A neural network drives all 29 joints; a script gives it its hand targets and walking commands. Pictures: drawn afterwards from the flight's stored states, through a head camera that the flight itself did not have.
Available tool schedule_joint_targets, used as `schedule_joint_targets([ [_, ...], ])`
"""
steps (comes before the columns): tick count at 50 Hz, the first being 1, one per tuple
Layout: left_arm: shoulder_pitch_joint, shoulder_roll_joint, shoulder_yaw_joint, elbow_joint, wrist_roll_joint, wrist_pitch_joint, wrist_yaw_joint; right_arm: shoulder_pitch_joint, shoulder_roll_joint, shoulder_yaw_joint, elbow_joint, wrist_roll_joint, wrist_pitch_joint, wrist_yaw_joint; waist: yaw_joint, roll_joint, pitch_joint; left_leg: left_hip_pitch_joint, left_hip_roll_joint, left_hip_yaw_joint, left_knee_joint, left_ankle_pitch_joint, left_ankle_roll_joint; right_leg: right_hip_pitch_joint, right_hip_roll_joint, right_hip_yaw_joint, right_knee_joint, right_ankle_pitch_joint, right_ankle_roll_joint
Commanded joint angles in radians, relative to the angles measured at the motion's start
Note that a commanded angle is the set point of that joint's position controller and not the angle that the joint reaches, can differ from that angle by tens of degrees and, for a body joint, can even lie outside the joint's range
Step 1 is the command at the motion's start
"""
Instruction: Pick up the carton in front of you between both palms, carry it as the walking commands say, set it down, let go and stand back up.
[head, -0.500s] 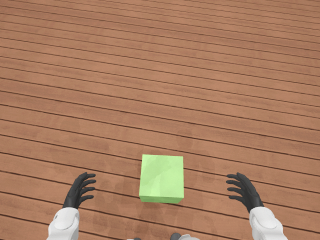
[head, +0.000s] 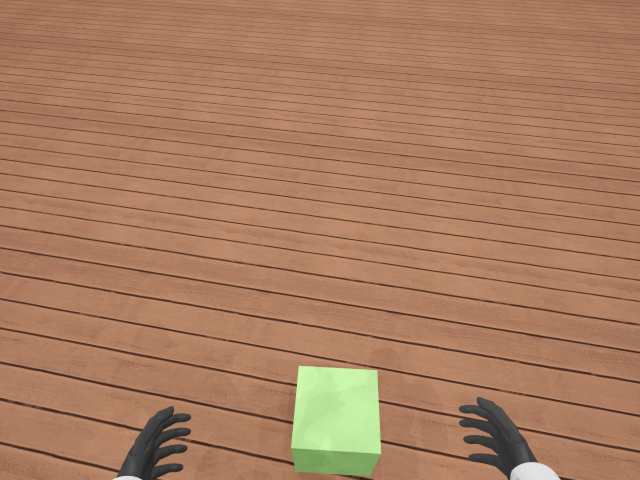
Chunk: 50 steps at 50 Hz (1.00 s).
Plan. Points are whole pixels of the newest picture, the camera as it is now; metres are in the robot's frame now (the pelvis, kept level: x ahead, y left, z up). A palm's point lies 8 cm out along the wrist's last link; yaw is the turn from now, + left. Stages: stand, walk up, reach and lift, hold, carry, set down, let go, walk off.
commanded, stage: let go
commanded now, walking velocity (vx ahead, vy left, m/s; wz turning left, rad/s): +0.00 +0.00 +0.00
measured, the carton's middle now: (335, 422) +0.39 -0.04 -0.65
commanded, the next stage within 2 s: stand in 0.10 s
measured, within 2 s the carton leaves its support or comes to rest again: neither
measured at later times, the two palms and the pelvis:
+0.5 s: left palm out of the picture +0.13 +0.28 -0.08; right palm (562, 475) +0.15 -0.29 -0.09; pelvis +0.01 -0.01 +0.00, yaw +1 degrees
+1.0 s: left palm out of the picture +0.11 +0.29 -0.09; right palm out of the picture +0.13 -0.31 -0.09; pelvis +0.01 -0.01 +0.00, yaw +1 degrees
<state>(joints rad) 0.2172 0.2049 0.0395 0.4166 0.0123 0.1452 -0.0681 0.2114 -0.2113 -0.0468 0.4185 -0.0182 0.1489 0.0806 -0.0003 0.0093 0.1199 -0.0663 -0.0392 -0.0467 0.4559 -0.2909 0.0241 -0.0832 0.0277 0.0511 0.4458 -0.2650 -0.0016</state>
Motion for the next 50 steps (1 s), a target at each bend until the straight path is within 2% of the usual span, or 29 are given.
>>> schedule_joint_targets([
  [1,-0.039,0.092,0.033,-0.096,0.007,-0.011,0.002,-0.034,-0.098,-0.031,-0.098,0.000,-0.011,-0.003,-0.001,0.005,-0.055,-0.062,0.017,0.019,-0.090,0.194,-0.038,0.045,0.015,-0.041,-0.047,0.176,0.009],
  [2,-0.040,0.092,0.033,-0.096,0.008,-0.011,0.001,-0.036,-0.096,-0.030,-0.099,0.001,-0.012,-0.004,0.001,0.005,-0.058,-0.059,0.015,0.021,-0.087,0.199,-0.037,0.047,0.014,-0.039,-0.047,0.182,0.010],
  [3,0.013,0.102,0.037,-0.038,-0.009,-0.041,0.020,-0.075,-0.130,-0.041,-0.149,-0.024,0.043,-0.032,0.011,-0.028,-0.117,-0.002,0.017,0.011,-0.055,0.269,-0.036,0.024,0.035,-0.049,-0.017,0.178,0.020],
  [5,-0.008,0.096,0.025,-0.056,-0.009,-0.051,0.032,-0.042,-0.116,-0.023,-0.144,-0.015,0.061,-0.049,0.006,-0.010,-0.104,-0.014,0.014,0.017,-0.042,0.282,-0.039,0.001,0.031,-0.046,-0.014,0.176,0.019],
  [6,-0.042,0.221,0.056,0.075,0.029,-0.079,0.073,-0.076,-0.207,-0.051,0.008,-0.008,-0.020,-0.088,0.006,0.021,-0.073,-0.162,0.055,-0.001,-0.001,0.175,-0.048,-0.112,-0.053,-0.003,-0.027,0.170,0.030],
  [7,-0.028,0.234,0.055,0.082,0.034,-0.094,0.087,-0.045,-0.202,-0.051,0.025,-0.013,-0.056,-0.100,-0.001,0.008,-0.096,-0.133,0.056,-0.014,0.003,0.132,-0.045,-0.127,-0.066,0.021,-0.024,0.150,0.018],
  [10,-0.049,0.210,0.046,0.125,0.035,-0.120,0.091,-0.053,-0.187,-0.034,0.082,-0.024,-0.108,-0.098,-0.001,0.002,-0.118,-0.136,0.068,-0.048,-0.013,0.059,-0.036,-0.160,-0.071,0.045,-0.044,0.048,0.007],
  [17,-0.055,0.236,0.043,0.216,0.031,-0.145,0.090,-0.061,-0.232,-0.029,0.176,-0.024,-0.143,-0.100,0.002,-0.010,-0.184,-0.107,0.092,-0.069,0.000,0.232,-0.026,-0.097,-0.083,0.049,-0.014,0.238,0.000],
  [29,-0.063,0.278,0.037,0.318,0.023,-0.158,0.095,-0.054,-0.275,-0.018,0.274,-0.017,-0.160,-0.110,0.003,-0.007,-0.171,-0.088,0.108,-0.085,-0.020,0.310,-0.019,-0.052,-0.098,0.058,-0.031,0.309,-0.009],
  [50,-0.102,0.302,0.019,0.450,0.012,-0.164,0.087,-0.077,-0.309,0.007,0.403,-0.007,-0.172,-0.111,0.006,-0.004,-0.134,-0.070,0.126,-0.102,-0.103,0.261,-0.013,-0.020,-0.116,0.075,-0.099,0.247,-0.013],
])
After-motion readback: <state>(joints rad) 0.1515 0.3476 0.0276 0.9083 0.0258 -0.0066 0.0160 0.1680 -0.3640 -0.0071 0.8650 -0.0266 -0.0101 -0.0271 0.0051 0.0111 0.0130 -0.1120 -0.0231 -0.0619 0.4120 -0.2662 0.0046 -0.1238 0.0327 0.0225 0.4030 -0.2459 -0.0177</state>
